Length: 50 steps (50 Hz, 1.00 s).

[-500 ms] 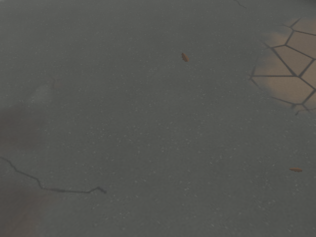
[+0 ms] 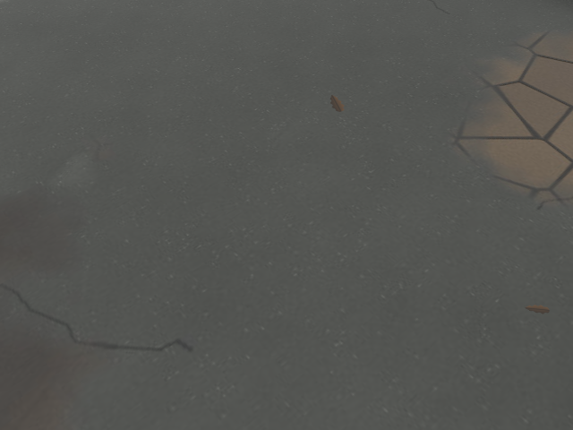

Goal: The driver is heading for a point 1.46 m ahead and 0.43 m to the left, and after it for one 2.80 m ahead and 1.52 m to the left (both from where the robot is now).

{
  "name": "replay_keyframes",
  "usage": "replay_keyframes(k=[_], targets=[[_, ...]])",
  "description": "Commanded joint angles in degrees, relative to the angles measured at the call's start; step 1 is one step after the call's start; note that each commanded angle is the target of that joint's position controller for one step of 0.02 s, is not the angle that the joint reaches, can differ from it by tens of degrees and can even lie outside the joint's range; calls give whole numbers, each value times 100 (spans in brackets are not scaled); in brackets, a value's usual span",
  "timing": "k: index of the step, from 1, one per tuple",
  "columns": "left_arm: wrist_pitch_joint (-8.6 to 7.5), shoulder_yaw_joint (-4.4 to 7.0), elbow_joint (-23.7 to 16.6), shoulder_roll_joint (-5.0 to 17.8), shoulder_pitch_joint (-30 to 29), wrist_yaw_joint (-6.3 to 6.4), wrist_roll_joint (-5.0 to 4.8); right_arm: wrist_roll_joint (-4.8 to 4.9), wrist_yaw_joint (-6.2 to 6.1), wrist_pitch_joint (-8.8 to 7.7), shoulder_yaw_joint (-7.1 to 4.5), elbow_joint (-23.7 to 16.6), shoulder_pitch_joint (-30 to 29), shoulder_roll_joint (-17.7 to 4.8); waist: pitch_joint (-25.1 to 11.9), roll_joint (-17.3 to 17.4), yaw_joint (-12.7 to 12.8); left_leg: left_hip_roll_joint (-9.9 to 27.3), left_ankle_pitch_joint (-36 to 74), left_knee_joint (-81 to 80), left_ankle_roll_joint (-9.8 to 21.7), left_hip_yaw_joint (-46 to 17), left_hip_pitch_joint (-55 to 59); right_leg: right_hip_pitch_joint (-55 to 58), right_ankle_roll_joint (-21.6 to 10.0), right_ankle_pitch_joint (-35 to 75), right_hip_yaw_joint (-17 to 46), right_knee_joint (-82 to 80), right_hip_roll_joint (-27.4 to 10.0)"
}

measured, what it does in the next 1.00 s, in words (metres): walks ahead: left foot, then right foot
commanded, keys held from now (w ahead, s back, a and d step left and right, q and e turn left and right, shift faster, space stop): shift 0.10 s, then w+shift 0.90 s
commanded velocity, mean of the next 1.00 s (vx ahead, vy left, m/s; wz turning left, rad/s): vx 0.67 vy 0.00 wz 0.00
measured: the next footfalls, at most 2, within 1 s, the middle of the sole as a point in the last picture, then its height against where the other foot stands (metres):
left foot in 0.46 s outside the picture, level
right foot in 0.92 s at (306, 386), level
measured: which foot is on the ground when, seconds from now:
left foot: down 0.00-0.18, up 0.20-0.44, down 0.46-0.94, up 0.96-1.00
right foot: down 0.00-0.46, up 0.48-0.90, down 0.92-1.00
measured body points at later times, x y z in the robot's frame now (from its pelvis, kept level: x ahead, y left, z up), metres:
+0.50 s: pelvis +0.11 +0.06 -0.02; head +0.12 +0.08 +0.43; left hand +0.06 +0.31 -0.17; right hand +0.22 -0.21 -0.13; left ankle +0.14 +0.16 -0.74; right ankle -0.02 -0.09 -0.71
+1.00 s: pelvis +0.49 +0.05 -0.03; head +0.54 +0.05 +0.42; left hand +0.66 +0.29 -0.15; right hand +0.43 -0.20 -0.17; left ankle +0.24 +0.17 -0.63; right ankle +0.59 -0.02 -0.74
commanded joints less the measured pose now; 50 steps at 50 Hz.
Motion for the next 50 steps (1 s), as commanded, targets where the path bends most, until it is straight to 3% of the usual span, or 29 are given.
replay_keyframes(k=[1,5,7,8,9,10,11,13,16,19,21,22,23,24,25,26,27,28,30,32,36,40,43,45,46,47,48,49,50], targets=[[-15,47,6,374,469,16,1,0,-20,-25,-48,-31,296,-392,284,-98,5,788,260,-391,4,-779,218,-640,-146,612,547,-480,-705],[-17,41,23,348,500,19,2,1,-27,-28,-39,8,326,-362,288,-95,8,789,289,-380,0,-772,216,-627,-148,641,546,-477,-709],[29,168,-13,619,702,-7,32,-8,-11,15,-142,-69,352,-598,146,-141,86,439,-2130,26,201,-606,-127,-672,-403,-1934,520,-283,-426],[53,242,-72,803,912,-36,70,-41,27,35,-195,-226,215,-741,455,-237,209,411,-3218,309,309,-714,-852,-811,-649,-3292,943,-375,-587],[36,294,-68,897,1283,-46,66,-61,77,10,-156,-455,-119,-548,768,-562,459,276,-3244,821,273,-511,-1734,-481,-973,-4101,1722,-771,-1040],[-1,359,30,984,1732,-28,22,-32,114,-50,-92,-800,-824,-281,1115,-1067,752,161,-2017,1728,126,71,-2759,13,-1333,-4341,2717,-1560,-1759],[-36,437,21,1083,1667,-12,91,-65,130,-119,-138,-1008,-1207,-415,1290,-1185,807,392,-1372,2630,57,123,-3322,137,-1540,-3775,3259,-1910,-2306],[-146,470,-246,1061,1095,-34,122,-118,220,-229,-258,-1068,-1120,-628,826,-523,414,673,-908,3246,-66,-217,-3607,453,-1416,-2754,2855,-1795,-2158],[-323,499,-546,1037,505,-43,42,-35,368,-255,-325,-1063,-801,-632,339,-682,39,689,-389,2622,-194,-114,-2430,-131,-948,-1863,1597,-1808,-1544],[-377,588,-709,1243,375,-83,-4,26,375,-176,-295,-1249,-930,-502,506,-997,43,488,-570,1527,-209,332,-963,-1209,-875,-1950,966,-1831,-1328],[-392,634,-725,1293,420,-135,15,37,313,-190,-335,-1165,-471,-564,651,-716,-124,310,-642,1051,-168,763,79,-1813,-1017,-2197,846,-1375,-1386],[-424,632,-767,1276,362,-164,51,39,269,-235,-389,-988,137,-630,543,-439,-393,155,-620,880,-127,872,907,-2164,-1040,-1663,688,-749,-1262],[-484,600,-812,1200,260,-210,135,2,204,-354,-513,-645,1305,-898,50,231,-943,212,-1019,719,-52,590,2173,-2639,-987,-593,248,942,-865],[-587,461,-1157,650,-74,-266,94,-199,125,-462,-673,-427,2545,-1702,-533,2069,-1373,1952,-3868,-534,410,-2372,3033,-3895,-672,-625,-523,3828,-151],[-671,476,-1436,612,-339,-371,62,-219,138,-442,-512,-514,2045,-1440,-239,1942,-871,2570,-4976,-1905,708,-5027,2404,-4903,-752,-1024,203,4882,202],[-648,484,-1589,756,-641,-438,111,-203,141,-424,-455,-776,1117,-1345,305,1093,-409,2696,-4810,-1650,789,-4480,1839,-5322,-801,-430,261,5403,-428],[-634,498,-1609,884,-756,-516,151,-143,190,-479,-437,-945,697,-1198,240,266,-239,2447,-3943,-1458,746,-3631,1305,-4924,-740,208,205,5223,-769],[-597,504,-1535,841,-609,-581,196,-94,220,-520,-412,-971,552,-1126,104,98,-1,2137,-3227,-1514,629,-2913,869,-4393,-619,493,196,4856,-943],[-415,471,-1550,771,-566,-645,269,-66,188,-610,-302,-923,525,-836,156,403,212,1709,-2382,-1744,517,-2070,343,-3976,-365,767,38,4615,-1066],[-269,446,-1728,780,-992,-636,186,-23,160,-674,-270,-813,878,-776,405,300,181,1516,-1548,-1895,582,-1544,377,-4331,-217,1043,-161,4406,-1054],[-247,362,-2255,759,-2317,-637,122,37,153,-762,-227,-803,1336,-735,735,114,-33,1261,-62,-2281,728,-745,333,-4170,-84,1616,-556,2773,-900],[-249,281,-2526,698,-2935,-652,51,88,87,-827,-219,-703,1634,-843,836,209,-129,1437,1734,-2695,738,-276,962,-3372,-356,1954,-929,1366,-676],[-284,332,-2530,895,-2598,-535,32,34,68,-793,-249,-640,1697,-1139,255,519,128,1573,5548,-1531,606,107,1878,-2418,-669,1245,-1262,1003,-93],[-306,501,-2107,1318,-882,-395,16,-97,-35,-644,-336,-588,1624,-1469,-756,802,936,1673,6901,731,489,210,1932,-665,-845,444,-1179,970,283],[-322,631,-1729,1594,393,-309,68,-101,-45,-597,-367,-654,1367,-1524,-1315,672,1570,1459,5929,2483,429,316,1016,921,-972,346,-857,739,-20],[-352,775,-1627,2107,984,-240,294,87,111,-607,-218,-895,1700,-728,-2149,-439,1245,795,2441,4804,338,237,-1209,2876,-1394,-2006,1341,658,-1576],[-339,796,-1552,2135,980,-349,230,237,216,-762,-193,-1021,1789,-583,-2779,-1360,940,-60,-1362,6141,366,-522,-2477,3313,-1699,-3477,4407,-662,-2486],[-356,761,-1530,1902,348,-395,217,244,171,-793,-302,-1255,1023,-1009,-1777,-945,772,322,-768,6374,534,-722,-3185,2670,-1473,-3092,4035,-1020,-2183],[-433,667,-1505,1502,6,-405,172,194,156,-818,-288,-1394,514,-1026,-1033,-271,685,608,-303,6103,544,-600,-3267,1723,-1387,-2073,3037,-1009,-2089]])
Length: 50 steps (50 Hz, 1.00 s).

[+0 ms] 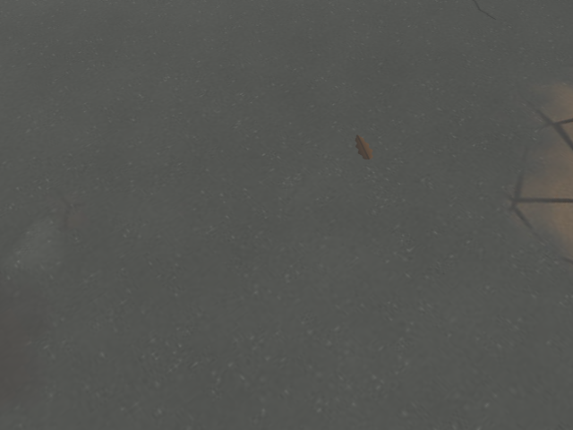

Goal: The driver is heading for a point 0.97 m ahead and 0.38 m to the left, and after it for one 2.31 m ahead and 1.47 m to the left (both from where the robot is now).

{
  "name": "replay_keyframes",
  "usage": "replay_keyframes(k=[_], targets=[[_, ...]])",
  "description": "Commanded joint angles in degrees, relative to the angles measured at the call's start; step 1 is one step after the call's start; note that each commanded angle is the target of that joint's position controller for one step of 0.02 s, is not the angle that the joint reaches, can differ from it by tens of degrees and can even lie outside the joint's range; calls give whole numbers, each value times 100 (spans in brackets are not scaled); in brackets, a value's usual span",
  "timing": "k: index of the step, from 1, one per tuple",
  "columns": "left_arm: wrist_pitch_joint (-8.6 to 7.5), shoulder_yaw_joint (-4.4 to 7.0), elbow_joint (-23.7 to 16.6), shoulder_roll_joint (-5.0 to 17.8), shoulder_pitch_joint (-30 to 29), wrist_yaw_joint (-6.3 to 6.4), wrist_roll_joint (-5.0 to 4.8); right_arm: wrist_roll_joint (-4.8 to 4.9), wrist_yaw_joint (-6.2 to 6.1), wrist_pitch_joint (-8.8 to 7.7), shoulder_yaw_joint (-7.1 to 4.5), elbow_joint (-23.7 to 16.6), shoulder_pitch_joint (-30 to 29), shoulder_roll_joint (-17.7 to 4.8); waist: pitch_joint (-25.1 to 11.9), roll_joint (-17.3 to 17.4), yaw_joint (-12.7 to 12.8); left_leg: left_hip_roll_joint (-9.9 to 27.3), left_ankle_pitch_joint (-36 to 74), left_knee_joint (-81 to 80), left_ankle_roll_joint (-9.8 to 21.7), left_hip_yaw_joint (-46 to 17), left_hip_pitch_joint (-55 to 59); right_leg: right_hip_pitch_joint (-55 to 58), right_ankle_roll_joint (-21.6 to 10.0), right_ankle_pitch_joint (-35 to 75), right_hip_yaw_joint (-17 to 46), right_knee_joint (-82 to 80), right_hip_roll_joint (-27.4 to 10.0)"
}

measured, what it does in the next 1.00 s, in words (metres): walks ahead, turning left: left foot, then right foot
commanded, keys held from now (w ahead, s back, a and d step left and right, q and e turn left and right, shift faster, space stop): w+shift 0.08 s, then w+q+shift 0.92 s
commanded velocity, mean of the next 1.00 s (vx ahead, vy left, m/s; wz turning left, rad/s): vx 0.99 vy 0.00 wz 0.69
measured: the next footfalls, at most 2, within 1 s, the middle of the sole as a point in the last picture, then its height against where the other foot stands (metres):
left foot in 0.40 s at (261, 362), level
right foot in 0.82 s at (272, 204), level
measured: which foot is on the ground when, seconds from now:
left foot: up 0.00-0.38, down 0.40-0.82, up 0.84-1.00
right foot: down 0.00-0.40, up 0.42-0.80, down 0.82-1.00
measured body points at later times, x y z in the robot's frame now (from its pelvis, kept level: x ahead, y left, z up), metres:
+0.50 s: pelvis +0.49 +0.04 +0.00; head +0.52 +0.03 +0.45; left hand +0.50 +0.30 -0.12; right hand +0.63 -0.21 -0.14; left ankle +0.54 +0.07 -0.71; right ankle +0.33 -0.12 -0.56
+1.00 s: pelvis +0.95 +0.13 +0.02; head +0.98 +0.15 +0.47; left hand +0.81 +0.40 -0.08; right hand +1.26 +0.01 -0.07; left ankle +0.86 +0.19 -0.60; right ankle +1.02 +0.02 -0.71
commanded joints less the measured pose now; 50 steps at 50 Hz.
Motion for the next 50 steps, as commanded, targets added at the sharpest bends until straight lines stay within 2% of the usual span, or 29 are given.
replay_keyframes(k=[1,2,4,8,12,16,18,19,20,21,22,23,24,25,27,29,31,35,37,38,39,40,41,42,43,44,45,47,50], targets=[[-105,217,358,581,1344,15,-1,-9,36,-186,-98,-785,-682,-565,-756,82,488,453,680,1454,234,-329,-3370,3115,-799,-1947,3421,-2349,-1902],[-137,127,471,350,1299,46,-8,-139,87,-102,-69,-849,-670,-398,-498,54,195,573,714,1195,172,-364,-3080,2408,-652,-1648,2964,-2453,-1653],[-215,40,628,184,1426,86,-93,-249,211,91,-3,-934,-678,-158,-203,-162,-76,748,636,817,-15,-317,-2974,1731,-607,-1594,2472,-2759,-1430],[-385,37,654,445,1737,59,-129,-180,284,233,70,-1425,-1773,-283,559,-181,20,676,1686,-460,-137,-85,-3579,1283,-266,-60,984,-3368,-1124],[-514,-41,721,459,2161,73,-272,-87,383,165,163,-1732,-2656,-284,703,-34,262,353,3215,-2322,62,813,-2619,1458,120,2202,-62,-3778,-976],[-372,-12,721,935,2555,318,-136,-123,348,141,127,-1667,-2527,-587,69,-614,123,-423,2720,-2987,347,1449,-2345,3596,518,6656,-536,-2565,-1239],[-149,93,593,1285,2341,477,-7,-102,310,171,-17,-1340,-1221,-971,-742,-917,-617,-832,1958,-3004,516,1452,-1082,3843,618,7946,-557,-439,-1428],[-52,150,465,1407,2024,495,51,-85,262,201,-158,-983,14,-1238,-1259,-975,-1183,-782,1663,-3137,721,1163,26,3489,568,7763,-459,1149,-1520],[-29,201,388,1444,1699,439,49,-96,166,253,-331,-807,838,-1475,-1423,-722,-1626,-436,1128,-3434,992,550,1078,2482,494,5634,-527,3379,-1124],[-212,25,-32,540,1634,289,63,-106,112,359,-464,-801,392,-1836,-1282,1210,-726,700,2200,-2866,1431,-1388,2595,-318,666,-1468,-78,5531,-80],[-327,-71,-582,534,1577,221,-251,-181,125,412,-536,-930,199,-2145,-2258,1234,-564,1480,338,-4186,2537,-4049,3642,-2045,739,-1754,1120,6474,86],[-429,-106,-661,751,1017,203,-162,-183,62,402,-493,-1021,39,-1712,-1572,-45,-625,1482,-309,-5007,2163,-4203,3037,-2362,554,-1123,1390,5835,-318],[-476,-106,-710,775,906,161,-123,-153,37,387,-413,-944,-174,-1350,-819,-598,-298,1321,-179,-5257,1832,-3726,1925,-2118,486,-787,1355,5046,-571],[-422,-136,-769,686,768,152,-12,-140,13,332,-369,-916,-310,-1214,-433,-802,-19,1063,421,-5292,1650,-3266,1043,-1765,553,-834,1344,4602,-722],[-135,-194,-825,560,860,101,210,-65,-45,189,-271,-993,-504,-1084,-117,-858,376,599,909,-5386,1491,-2567,-228,-1175,785,-987,1269,4066,-929],[16,-249,-1137,531,414,52,227,0,-21,51,-289,-1088,-525,-1278,159,-623,397,279,1150,-5643,1434,-2145,-1145,-895,971,-920,1013,2991,-1057],[24,-321,-1508,502,-367,-5,127,-13,-8,-1,-318,-1155,-433,-1353,386,-350,200,-6,1779,-5801,1275,-1860,-1709,-450,1066,89,766,1706,-980],[-1,-359,-1763,547,-853,-24,-84,59,80,20,-446,-1196,-38,-1584,19,140,-277,-35,3163,-5594,789,-1810,-1005,489,872,1691,635,-3,-556],[-18,-295,-1787,760,-715,32,-84,52,37,50,-477,-1246,-27,-1645,-187,225,-213,43,3874,-5036,560,-1915,-313,849,786,1476,756,-595,-402],[-33,-208,-1694,975,-345,86,-86,27,15,53,-502,-1273,-52,-1756,-504,240,-39,56,4681,-4424,421,-1940,-4,1319,730,1121,781,-678,-252],[-64,-81,-1515,1247,433,161,-116,-23,19,54,-542,-1323,-197,-1959,-1029,252,410,35,5107,-3375,286,-1921,71,2145,676,629,811,-624,-189],[-76,48,-1245,1502,1633,265,-109,-68,48,28,-547,-1427,-561,-2002,-1584,227,1141,-163,4728,-1962,171,-1808,-548,3466,622,222,894,-468,-455],[-87,187,-1055,1892,2861,384,67,-105,48,-26,-345,-1650,-716,-1231,-2362,-528,1491,-489,2072,71,184,-1439,-1542,4804,509,-1772,2132,-422,-1691],[-76,252,-1140,2303,2313,314,240,267,35,-5,-125,-2064,100,-557,-3109,-2659,551,-937,-965,1567,10,-798,-3057,5591,-32,-2799,5639,-1851,-3308],[-12,269,-1258,1799,1644,251,171,90,-46,115,-114,-1907,-166,-1051,-2392,-1738,519,-350,-361,1932,105,-565,-3773,4865,-191,-4020,5806,-2159,-3062],[12,121,-1296,1195,1265,235,113,-47,0,188,-159,-1881,-693,-1242,-1489,-892,582,-60,140,1645,70,-396,-3866,4022,-111,-3517,4565,-2098,-2693],[21,62,-1153,953,1233,217,119,-100,83,241,-166,-1904,-924,-1223,-945,-355,523,129,334,1380,26,-319,-3730,3311,-36,-2311,3641,-2104,-2448],[-44,3,-750,798,1594,218,64,-216,270,391,-111,-2127,-1226,-948,-478,-551,358,410,367,1145,-17,-312,-3633,2617,147,-1040,2386,-2220,-2110],[-201,-32,-435,617,1786,84,-128,-211,379,555,12,-2510,-1710,-705,-207,-602,176,587,713,953,-17,-138,-3953,2382,350,423,1225,-2484,-1954]])
Velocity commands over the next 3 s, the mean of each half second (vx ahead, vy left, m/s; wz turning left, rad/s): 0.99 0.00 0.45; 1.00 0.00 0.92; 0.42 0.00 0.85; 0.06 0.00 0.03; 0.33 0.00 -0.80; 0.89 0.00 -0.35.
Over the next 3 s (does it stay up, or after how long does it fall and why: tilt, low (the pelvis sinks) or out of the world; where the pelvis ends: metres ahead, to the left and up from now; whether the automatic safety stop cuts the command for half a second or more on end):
stays up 1.68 0.46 0.02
